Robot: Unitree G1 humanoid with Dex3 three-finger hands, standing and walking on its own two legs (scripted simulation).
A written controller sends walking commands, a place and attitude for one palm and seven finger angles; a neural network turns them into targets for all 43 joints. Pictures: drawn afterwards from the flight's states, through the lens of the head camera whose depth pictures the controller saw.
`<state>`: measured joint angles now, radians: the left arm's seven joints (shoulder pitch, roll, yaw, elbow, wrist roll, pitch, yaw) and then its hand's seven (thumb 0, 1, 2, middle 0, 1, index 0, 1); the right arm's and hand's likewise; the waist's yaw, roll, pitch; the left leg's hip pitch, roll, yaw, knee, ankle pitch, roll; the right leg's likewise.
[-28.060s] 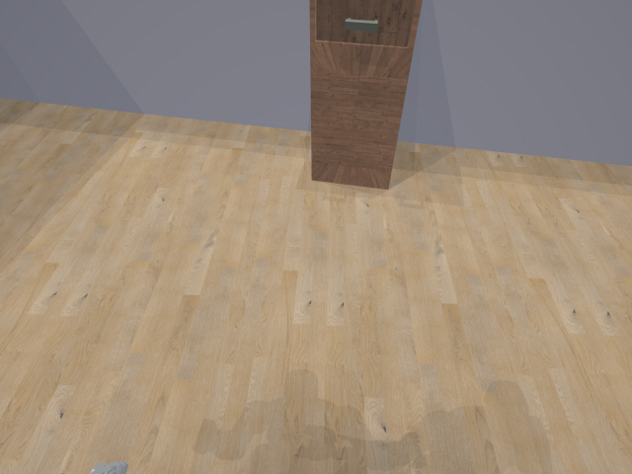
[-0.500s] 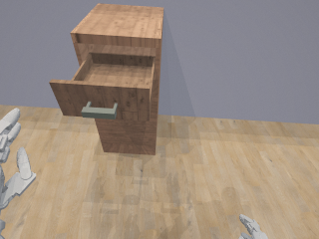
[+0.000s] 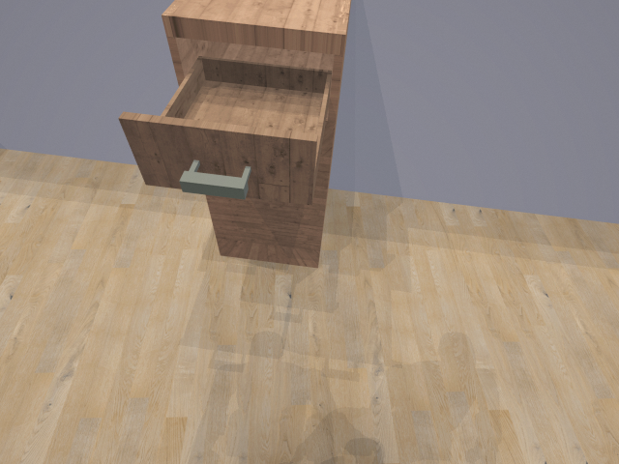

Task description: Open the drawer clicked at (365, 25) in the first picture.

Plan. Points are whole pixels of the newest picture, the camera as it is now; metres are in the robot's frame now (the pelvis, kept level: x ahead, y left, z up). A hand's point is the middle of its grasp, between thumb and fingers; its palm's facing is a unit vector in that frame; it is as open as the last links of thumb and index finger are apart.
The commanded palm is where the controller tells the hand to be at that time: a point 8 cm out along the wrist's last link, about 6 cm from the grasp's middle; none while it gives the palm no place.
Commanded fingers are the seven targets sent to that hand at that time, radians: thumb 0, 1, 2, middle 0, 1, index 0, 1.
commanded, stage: let the arm hang, fingers relaxed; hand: left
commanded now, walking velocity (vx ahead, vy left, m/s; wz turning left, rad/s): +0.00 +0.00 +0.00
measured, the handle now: (218, 176) +0.57 +0.20 -0.01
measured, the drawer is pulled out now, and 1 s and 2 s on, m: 0.30 0.30 0.30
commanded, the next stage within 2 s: look to check the result in 0.64 s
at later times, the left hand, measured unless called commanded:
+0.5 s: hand out of the picture +0.08 +0.24 -0.15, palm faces -0.02 -0.94 -0.35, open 7.4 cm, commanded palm none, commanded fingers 0.00 0.90 0.90 -0.20 -0.30 -0.20 -0.30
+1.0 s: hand out of the picture +0.09 +0.23 -0.15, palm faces -0.05 -0.94 -0.35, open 7.4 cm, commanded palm none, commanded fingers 0.00 0.90 0.90 -0.20 -0.30 -0.20 -0.30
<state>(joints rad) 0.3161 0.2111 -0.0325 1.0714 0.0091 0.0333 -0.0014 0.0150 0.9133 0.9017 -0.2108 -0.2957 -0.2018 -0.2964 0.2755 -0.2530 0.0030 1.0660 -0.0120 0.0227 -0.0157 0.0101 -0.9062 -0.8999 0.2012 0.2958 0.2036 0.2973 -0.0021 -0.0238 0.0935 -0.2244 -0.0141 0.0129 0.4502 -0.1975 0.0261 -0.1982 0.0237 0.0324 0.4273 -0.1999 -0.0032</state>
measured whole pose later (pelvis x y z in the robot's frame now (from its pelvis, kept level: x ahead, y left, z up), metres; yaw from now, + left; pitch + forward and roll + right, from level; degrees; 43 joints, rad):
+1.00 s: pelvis +0.02 -0.02 +0.01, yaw +0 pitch -2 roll +0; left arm 0.11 0.33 0.00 1.12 0.01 -0.01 0.01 0.01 0.91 0.90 -0.21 -0.30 -0.20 -0.30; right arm 0.13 -0.33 -0.01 1.12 -0.02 0.01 -0.01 0.01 -0.91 -0.90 0.20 0.30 0.20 0.30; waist -0.02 0.02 0.08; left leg -0.12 0.00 0.01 0.31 -0.15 0.00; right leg -0.11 0.03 0.03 0.31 -0.17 -0.02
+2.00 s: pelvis +0.05 -0.02 +0.01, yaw -1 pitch -1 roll +0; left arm 0.09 0.34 0.01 1.10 0.01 -0.01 0.01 0.01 0.91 0.90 -0.21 -0.30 -0.20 -0.30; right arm 0.10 -0.34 -0.01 1.11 -0.01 0.00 -0.01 0.01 -0.90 -0.90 0.20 0.30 0.21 0.30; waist -0.02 0.00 0.08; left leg -0.08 0.00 0.02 0.29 -0.19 0.00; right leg -0.07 0.04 0.04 0.29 -0.20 -0.03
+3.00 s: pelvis +0.04 -0.02 +0.01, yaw -1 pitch -2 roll +0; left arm 0.10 0.35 0.01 1.10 0.01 -0.01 0.01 0.01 0.91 0.90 -0.21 -0.30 -0.20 -0.30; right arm 0.10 -0.33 -0.01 1.12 -0.01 0.00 -0.01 0.01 -0.90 -0.90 0.20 0.30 0.21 0.30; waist -0.02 0.00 0.07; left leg -0.07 0.00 0.02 0.29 -0.19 0.00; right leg -0.06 0.04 0.04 0.29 -0.19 -0.02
